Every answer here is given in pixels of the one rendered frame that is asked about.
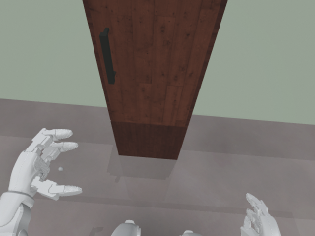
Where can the handle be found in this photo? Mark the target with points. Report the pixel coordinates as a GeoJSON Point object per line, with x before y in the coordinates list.
{"type": "Point", "coordinates": [106, 52]}

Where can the left robot hand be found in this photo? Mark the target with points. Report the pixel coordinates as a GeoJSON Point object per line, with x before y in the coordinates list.
{"type": "Point", "coordinates": [24, 177]}

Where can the cupboard door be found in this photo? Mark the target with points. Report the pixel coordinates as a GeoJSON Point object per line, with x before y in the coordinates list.
{"type": "Point", "coordinates": [157, 48]}

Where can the left robot forearm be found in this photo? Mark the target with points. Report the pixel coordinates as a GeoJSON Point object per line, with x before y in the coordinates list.
{"type": "Point", "coordinates": [15, 213]}

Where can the robot left thigh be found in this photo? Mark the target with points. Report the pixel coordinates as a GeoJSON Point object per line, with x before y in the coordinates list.
{"type": "Point", "coordinates": [127, 229]}

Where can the right robot hand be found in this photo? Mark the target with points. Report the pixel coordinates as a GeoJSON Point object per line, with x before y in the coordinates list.
{"type": "Point", "coordinates": [264, 224]}

